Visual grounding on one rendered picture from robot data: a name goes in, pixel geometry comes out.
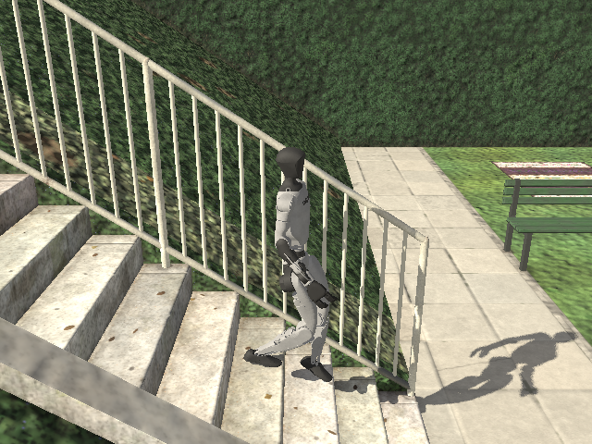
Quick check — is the right robot upper arm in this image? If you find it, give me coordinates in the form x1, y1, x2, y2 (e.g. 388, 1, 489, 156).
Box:
275, 193, 295, 248

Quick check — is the right robot shin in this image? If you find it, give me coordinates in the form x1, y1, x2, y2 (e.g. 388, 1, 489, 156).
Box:
254, 327, 315, 356

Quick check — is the right robot forearm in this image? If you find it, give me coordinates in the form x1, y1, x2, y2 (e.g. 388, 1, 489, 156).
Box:
276, 239, 315, 287

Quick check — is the right robot hand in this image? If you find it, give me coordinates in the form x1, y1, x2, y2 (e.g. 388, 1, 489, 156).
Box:
306, 280, 338, 309

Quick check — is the right robot foot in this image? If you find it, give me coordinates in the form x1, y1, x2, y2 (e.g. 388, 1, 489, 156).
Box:
243, 349, 282, 367

